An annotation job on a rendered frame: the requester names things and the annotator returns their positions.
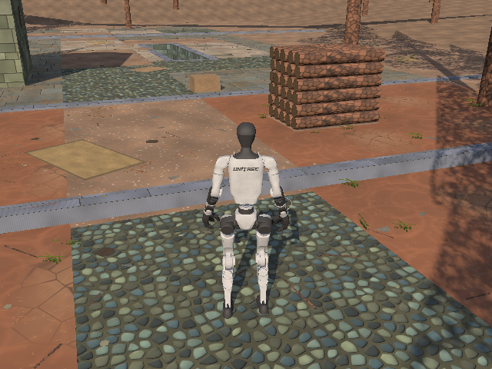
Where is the robot right shin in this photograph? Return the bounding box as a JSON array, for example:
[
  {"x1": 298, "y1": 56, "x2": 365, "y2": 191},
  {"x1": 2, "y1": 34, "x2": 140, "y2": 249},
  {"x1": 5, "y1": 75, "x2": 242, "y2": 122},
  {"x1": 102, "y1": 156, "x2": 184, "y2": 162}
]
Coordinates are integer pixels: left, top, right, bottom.
[{"x1": 257, "y1": 253, "x2": 268, "y2": 304}]

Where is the robot right hand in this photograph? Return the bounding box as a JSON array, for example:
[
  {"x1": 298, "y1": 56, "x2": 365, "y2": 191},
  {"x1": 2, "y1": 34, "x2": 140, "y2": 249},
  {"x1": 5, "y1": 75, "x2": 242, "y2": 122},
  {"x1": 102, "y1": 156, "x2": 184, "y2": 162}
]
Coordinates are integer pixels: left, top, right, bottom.
[{"x1": 272, "y1": 215, "x2": 290, "y2": 232}]

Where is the left robot upper arm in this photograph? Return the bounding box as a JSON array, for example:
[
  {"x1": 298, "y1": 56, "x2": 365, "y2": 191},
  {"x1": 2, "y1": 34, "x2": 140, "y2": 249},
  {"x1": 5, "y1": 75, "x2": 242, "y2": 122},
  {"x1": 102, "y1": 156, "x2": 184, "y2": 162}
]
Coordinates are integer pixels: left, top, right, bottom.
[{"x1": 211, "y1": 155, "x2": 230, "y2": 198}]

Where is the robot left hand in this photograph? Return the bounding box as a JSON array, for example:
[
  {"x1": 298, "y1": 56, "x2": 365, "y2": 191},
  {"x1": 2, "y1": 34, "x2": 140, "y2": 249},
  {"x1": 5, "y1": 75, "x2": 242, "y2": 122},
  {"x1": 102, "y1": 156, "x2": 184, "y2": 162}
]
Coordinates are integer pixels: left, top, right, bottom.
[{"x1": 202, "y1": 213, "x2": 220, "y2": 229}]

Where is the robot left thigh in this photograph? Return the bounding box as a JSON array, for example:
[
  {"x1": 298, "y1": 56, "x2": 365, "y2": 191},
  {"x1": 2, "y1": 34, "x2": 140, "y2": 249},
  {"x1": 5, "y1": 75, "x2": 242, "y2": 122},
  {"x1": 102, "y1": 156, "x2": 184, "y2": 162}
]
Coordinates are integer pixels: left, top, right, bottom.
[{"x1": 220, "y1": 214, "x2": 235, "y2": 269}]

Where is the right robot upper arm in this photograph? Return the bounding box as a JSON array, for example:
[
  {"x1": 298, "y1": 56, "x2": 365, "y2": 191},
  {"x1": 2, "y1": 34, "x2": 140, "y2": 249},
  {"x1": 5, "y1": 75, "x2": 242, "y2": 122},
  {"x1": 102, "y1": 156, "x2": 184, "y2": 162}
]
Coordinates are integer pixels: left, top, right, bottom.
[{"x1": 262, "y1": 155, "x2": 282, "y2": 198}]

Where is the left robot forearm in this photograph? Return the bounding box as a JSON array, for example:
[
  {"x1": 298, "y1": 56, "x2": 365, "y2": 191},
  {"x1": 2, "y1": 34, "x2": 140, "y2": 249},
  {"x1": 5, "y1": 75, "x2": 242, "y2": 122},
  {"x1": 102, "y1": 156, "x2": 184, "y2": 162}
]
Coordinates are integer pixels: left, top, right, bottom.
[{"x1": 204, "y1": 186, "x2": 218, "y2": 215}]

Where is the right robot forearm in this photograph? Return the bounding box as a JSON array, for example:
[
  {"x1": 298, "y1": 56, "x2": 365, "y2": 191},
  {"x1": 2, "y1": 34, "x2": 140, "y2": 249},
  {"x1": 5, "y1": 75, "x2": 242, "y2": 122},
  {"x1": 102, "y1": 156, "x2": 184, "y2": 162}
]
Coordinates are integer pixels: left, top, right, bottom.
[{"x1": 274, "y1": 186, "x2": 288, "y2": 218}]

